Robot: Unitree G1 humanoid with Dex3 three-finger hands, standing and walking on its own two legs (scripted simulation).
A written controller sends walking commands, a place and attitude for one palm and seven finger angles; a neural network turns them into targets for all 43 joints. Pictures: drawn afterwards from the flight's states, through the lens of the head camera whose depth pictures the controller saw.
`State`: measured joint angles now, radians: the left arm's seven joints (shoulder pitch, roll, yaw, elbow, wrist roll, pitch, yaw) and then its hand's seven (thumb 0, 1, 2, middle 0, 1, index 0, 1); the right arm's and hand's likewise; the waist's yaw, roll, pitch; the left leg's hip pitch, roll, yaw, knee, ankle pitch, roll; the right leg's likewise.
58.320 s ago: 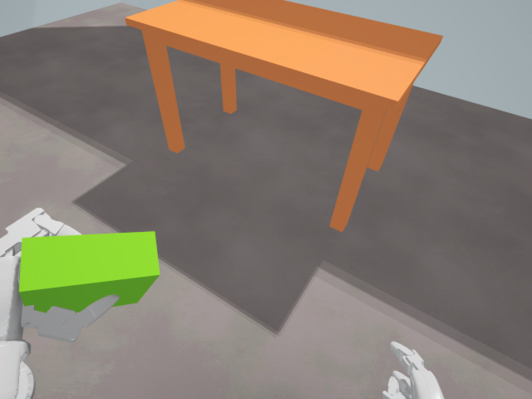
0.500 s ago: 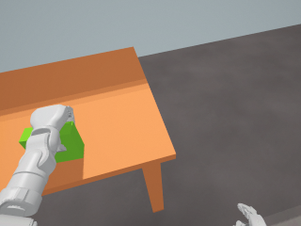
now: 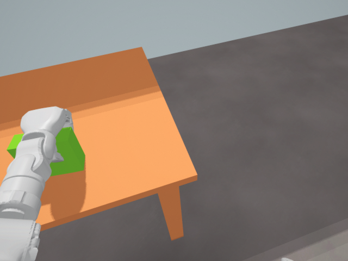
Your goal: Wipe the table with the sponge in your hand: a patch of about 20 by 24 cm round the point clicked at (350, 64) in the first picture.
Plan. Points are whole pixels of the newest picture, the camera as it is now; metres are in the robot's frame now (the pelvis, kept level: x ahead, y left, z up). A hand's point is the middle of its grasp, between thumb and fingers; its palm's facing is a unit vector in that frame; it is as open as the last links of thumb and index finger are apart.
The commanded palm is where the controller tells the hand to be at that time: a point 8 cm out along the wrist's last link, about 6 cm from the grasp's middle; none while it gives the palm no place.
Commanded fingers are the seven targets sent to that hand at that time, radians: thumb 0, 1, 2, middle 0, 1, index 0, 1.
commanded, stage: wipe forward along the first lane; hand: left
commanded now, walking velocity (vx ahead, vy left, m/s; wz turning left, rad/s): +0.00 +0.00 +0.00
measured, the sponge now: (54, 158) +0.35 +0.35 +0.02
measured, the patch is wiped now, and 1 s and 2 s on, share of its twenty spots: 0.95 0.95 0.95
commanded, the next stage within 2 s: slide across to the middle lane in 0.60 s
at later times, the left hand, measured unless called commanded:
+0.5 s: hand (55, 122) +0.42 +0.34 +0.08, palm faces -0.14 +0.03 -0.99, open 9.3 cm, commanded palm +0.42 +0.34 +0.11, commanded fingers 0.00 0.10 1.30 -1.20 -1.60 -1.20 -1.60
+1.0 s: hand (57, 114) +0.45 +0.35 +0.08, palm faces -0.12 +0.04 -0.99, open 9.3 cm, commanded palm +0.45 +0.32 +0.13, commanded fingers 0.00 0.10 1.30 -1.20 -1.60 -1.20 -1.60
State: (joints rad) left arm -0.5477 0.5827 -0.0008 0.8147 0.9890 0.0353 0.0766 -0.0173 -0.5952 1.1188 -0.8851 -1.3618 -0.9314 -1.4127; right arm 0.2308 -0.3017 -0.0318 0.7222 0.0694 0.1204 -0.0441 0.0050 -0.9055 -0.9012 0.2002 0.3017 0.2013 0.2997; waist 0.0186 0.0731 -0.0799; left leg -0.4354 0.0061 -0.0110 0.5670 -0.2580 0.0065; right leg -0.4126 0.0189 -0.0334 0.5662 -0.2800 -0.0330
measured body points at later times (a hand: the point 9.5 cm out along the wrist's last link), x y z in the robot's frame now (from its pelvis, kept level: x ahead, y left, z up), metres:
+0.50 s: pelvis +0.00 +0.01 +0.00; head +0.06 +0.00 +0.44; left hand +0.43 +0.34 +0.13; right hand +0.07 -0.27 -0.14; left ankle +0.01 +0.13 -0.73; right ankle +0.00 -0.10 -0.73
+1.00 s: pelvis +0.02 +0.03 +0.00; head +0.08 +0.02 +0.45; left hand +0.45 +0.34 +0.14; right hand +0.06 -0.25 -0.14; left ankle +0.01 +0.13 -0.73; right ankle +0.00 -0.10 -0.73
